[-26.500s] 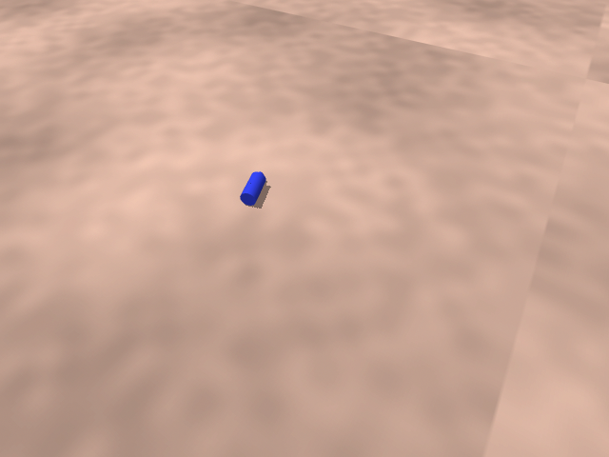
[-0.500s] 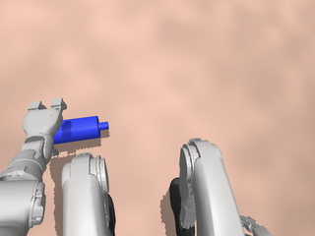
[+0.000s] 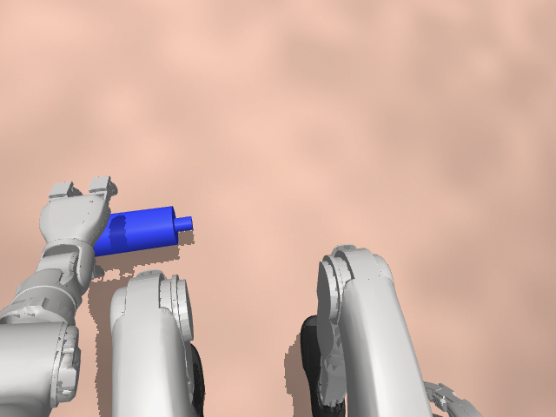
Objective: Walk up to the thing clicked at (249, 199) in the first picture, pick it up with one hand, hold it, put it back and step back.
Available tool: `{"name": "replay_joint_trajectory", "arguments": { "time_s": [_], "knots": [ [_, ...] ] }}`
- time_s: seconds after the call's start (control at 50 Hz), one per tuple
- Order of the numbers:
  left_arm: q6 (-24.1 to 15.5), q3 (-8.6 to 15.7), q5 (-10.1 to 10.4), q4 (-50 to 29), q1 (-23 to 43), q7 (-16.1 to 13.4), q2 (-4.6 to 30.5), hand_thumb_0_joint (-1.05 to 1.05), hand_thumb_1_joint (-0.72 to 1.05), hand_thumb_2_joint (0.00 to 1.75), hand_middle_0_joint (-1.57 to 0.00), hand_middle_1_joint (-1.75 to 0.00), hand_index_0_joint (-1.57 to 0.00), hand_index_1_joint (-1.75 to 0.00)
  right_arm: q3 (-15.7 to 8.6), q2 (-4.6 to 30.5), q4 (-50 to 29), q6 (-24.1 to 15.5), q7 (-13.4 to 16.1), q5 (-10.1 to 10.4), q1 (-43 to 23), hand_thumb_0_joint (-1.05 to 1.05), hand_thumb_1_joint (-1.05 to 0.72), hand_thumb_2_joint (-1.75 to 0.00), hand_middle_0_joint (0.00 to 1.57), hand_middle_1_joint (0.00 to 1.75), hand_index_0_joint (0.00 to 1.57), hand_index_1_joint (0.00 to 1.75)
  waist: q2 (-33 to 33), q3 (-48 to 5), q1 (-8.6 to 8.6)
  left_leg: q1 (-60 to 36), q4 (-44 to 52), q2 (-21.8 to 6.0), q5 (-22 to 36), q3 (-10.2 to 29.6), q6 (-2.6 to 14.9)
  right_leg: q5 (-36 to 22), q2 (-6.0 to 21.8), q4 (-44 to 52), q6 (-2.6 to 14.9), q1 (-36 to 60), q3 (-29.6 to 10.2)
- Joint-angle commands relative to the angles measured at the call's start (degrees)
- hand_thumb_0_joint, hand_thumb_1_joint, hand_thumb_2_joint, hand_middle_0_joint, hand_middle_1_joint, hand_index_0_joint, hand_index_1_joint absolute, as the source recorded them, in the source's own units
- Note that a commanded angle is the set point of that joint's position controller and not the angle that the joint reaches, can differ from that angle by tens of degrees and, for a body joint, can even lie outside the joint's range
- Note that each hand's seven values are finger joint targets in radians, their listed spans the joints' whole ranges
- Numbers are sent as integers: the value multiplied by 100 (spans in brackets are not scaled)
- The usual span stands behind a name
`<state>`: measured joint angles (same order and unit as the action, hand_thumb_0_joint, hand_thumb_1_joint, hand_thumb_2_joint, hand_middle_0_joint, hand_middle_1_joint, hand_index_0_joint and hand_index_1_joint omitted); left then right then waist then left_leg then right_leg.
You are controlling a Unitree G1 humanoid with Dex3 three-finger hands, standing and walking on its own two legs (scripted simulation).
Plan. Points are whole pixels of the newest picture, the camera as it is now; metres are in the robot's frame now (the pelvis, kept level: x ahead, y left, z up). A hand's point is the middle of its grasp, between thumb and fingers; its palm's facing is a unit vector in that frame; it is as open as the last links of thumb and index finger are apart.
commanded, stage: approach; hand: left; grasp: from above
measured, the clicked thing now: (142, 229) +0.44 +0.21 -0.29
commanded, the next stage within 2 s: close in in 0.84 s
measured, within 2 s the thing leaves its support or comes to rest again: neither
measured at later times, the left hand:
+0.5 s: hand (134, 207) +0.45 +0.20 -0.19, palm faces -0.42 -0.07 -0.90, open 14.3 cm
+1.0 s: hand (123, 214) +0.43 +0.21 -0.17, palm faces -0.38 -0.07 -0.92, open 14.1 cm
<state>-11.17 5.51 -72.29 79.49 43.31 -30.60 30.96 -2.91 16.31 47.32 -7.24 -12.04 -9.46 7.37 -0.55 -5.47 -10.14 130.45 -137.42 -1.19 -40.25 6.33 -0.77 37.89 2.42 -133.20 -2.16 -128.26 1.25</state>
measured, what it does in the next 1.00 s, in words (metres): stands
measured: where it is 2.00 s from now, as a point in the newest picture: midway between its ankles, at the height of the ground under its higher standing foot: (258, 405)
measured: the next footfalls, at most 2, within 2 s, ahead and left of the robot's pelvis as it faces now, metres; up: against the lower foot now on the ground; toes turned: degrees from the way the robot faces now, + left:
none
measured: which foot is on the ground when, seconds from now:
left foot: down 0.00-1.00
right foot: down 0.00-1.00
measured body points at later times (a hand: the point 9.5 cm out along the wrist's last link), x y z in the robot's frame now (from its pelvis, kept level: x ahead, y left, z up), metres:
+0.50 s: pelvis +0.00 +0.00 -0.01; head +0.22 +0.04 +0.38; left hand +0.47 +0.20 -0.13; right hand +0.03 -0.28 -0.12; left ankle +0.08 +0.13 -0.30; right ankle +0.10 -0.13 -0.30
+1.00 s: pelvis +0.00 +0.00 +0.00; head +0.21 +0.04 +0.39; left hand +0.45 +0.21 -0.12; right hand +0.07 -0.28 -0.12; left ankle +0.08 +0.13 -0.30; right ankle +0.10 -0.13 -0.30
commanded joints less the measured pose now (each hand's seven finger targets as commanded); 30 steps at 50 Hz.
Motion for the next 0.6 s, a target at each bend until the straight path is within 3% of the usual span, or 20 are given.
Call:
{"name": "replay_joint_trajectory", "arguments": {
  "time_s": [0.0,0.02,0.04,0.08,0.12,0.14,0.16,0.18,0.24,0.28,0.3,0.34,0.38,0.42,0.44,0.46,0.48,0.5,0.56,0.58],
  "knots": [
    [-2,340,64,-343,1572,-280,1480,0,-54,103,-14,-91,-10,-94,-403,1355,-51,-46,105,-13,1066,0,-90,-90,20,30,20,30,-681,-3450,-112,-2245,1401,242,746,-648,276,-910,-275,1513,362,2040,569],
    [2,383,3,-314,1479,-268,1521,0,-59,108,-17,-84,-10,-91,-404,1375,-97,-46,105,-17,1108,0,-90,-90,20,30,20,30,-710,-3465,-74,-2261,1417,262,820,-672,275,-951,-245,1467,359,2106,543],
    [-10,373,7,-305,1442,-282,1422,0,-59,105,-10,-92,-7,-98,-393,1325,-75,-40,105,-42,1093,0,-90,-90,20,30,20,30,-781,-3444,-49,-2247,1457,250,692,-649,263,-815,-243,1465,373,2047,557],
    [-20,-142,23,-358,1809,-227,788,0,-61,106,-8,-100,-5,-102,-366,1249,-146,-77,73,-64,964,0,-90,-90,20,30,20,30,-811,-3321,-265,-2354,1486,257,509,-624,250,-633,-263,1506,391,1798,601],
    [-86,-425,101,-391,2383,-221,609,0,-59,105,-8,-101,-6,-103,-313,1243,-117,-161,60,-75,913,0,-90,-90,20,30,20,30,-991,-3299,-420,-2431,1458,252,357,-566,229,-468,-270,1478,401,1552,645],
    [-107,-128,78,-585,2486,-280,1050,0,-61,107,-8,-99,-5,-102,-357,1343,-17,-167,80,-87,1022,0,-90,-90,20,30,20,30,-1029,-3467,-371,-2586,1482,244,418,-528,217,-495,-248,1469,385,1582,669],
    [-96,-117,5,-667,2373,-320,1105,0,-61,108,-8,-99,-4,-102,-378,1340,10,-150,96,-56,1113,0,-90,-90,20,30,20,30,-1256,-3592,-249,-2723,1536,252,507,-566,191,-571,-229,1447,402,1643,649],
    [-78,-279,-6,-629,2330,-342,830,0,-61,108,-8,-99,-4,-103,-355,1280,18,-138,75,-77,1101,0,-90,-90,20,30,20,30,-1361,-3608,-280,-2770,1569,239,564,-571,171,-631,-239,1426,402,1627,673],
    [72,-654,-58,-52,2948,-463,317,0,-61,110,-7,-98,-3,-102,-280,1305,-17,-151,61,-90,987,0,-90,-90,20,30,20,30,-1280,-3366,-616,-2693,1597,237,449,-491,161,-612,-277,1418,414,1260,740],
    [141,-451,-181,237,3245,-555,696,0,-61,110,-7,-97,-4,-101,-224,1342,121,-168,36,-169,1143,0,-90,-90,20,30,20,30,-1319,-3194,-650,-2641,1521,228,513,-473,159,-729,-235,1271,411,1226,751],
    [190,-238,-212,254,3068,-614,939,0,-61,111,-7,-97,-3,-101,-217,1353,159,-147,27,-210,1185,0,-89,-90,20,30,20,30,-1322,-3361,-499,-2627,1511,248,647,-550,162,-813,-251,1341,418,1402,716],
    [343,-193,-238,973,2733,-673,788,0,-61,110,-7,-98,-4,-101,-143,1322,97,-152,-36,-305,1148,0,-90,-90,20,30,20,30,-1058,-3046,-628,-2327,1458,280,540,-615,200,-740,-255,1377,410,1471,699],
    [465,29,-202,1222,2582,-683,988,0,-61,110,-7,-98,-3,-102,-101,1372,43,-163,-104,-367,1138,0,-89,-90,20,30,20,30,-906,-3014,-612,-2164,1403,296,626,-669,244,-846,-264,1401,385,1671,668],
    [511,35,-127,1183,2543,-639,1080,0,-61,109,-7,-98,-3,-102,-35,1336,-85,-203,-159,-381,981,0,-90,-90,20,30,20,30,-1029,-3215,-469,-2149,1371,304,635,-682,265,-860,-268,1336,392,1787,624],
    [543,311,-123,1222,2327,-639,1401,0,-61,110,-7,-98,-3,-101,-56,1402,-41,-204,-182,-399,1096,0,-90,-90,20,30,20,30,-1046,-3280,-426,-2216,1351,299,761,-695,267,-969,-258,1317,378,1907,631],
    [545,189,-58,1094,2258,-595,1270,0,-61,110,-7,-98,-3,-102,-12,1351,-177,-209,-212,-370,957,0,-90,-90,20,30,20,30,-1107,-3358,-323,-2177,1351,302,762,-711,273,-949,-279,1288,378,1988,607],
    [558,297,-39,1181,2121,-587,1403,0,-61,110,-7,-98,-3,-102,3,1367,-168,-227,-243,-400,979,0,-90,-90,20,30,20,30,-963,-3304,-378,-2077,1261,293,751,-714,294,-959,-277,1268,355,2027,614],
    [523,726,-2,789,1969,-614,1840,0,-61,110,-6,-98,-3,-101,-89,1461,-114,-184,-223,-367,1088,0,-90,-90,20,30,20,30,-1091,-3636,-193,-2156,1336,287,868,-712,285,-1033,-295,1257,357,2213,606],
    [405,749,119,72,1732,-511,1662,0,-61,111,-6,-98,-2,-102,-193,1352,-187,-143,-266,-301,1127,0,-90,-90,20,30,20,30,-1302,-4135,-100,-2433,1279,248,1159,-741,244,-1383,-293,1186,350,2518,577],
    [376,359,233,34,1505,-417,1056,0,-61,108,-6,-98,-3,-102,-201,1274,-257,-141,-289,-245,1043,0,-90,-90,20,30,20,30,-1250,-4083,-160,-2452,1294,240,1155,-730,235,-1406,-304,1202,352,2448,594]
  ]
}}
